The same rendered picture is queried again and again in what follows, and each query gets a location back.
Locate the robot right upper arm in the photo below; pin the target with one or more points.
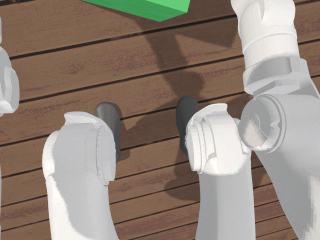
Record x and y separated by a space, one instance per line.
284 132

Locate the right robot shin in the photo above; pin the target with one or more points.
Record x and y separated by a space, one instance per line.
215 109

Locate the robot left upper arm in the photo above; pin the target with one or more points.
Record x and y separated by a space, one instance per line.
9 93

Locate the carton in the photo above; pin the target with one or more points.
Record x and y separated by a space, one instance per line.
157 10

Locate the right robot foot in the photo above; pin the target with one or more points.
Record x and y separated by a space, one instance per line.
186 107

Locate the right robot forearm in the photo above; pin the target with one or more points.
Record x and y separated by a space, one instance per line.
270 48

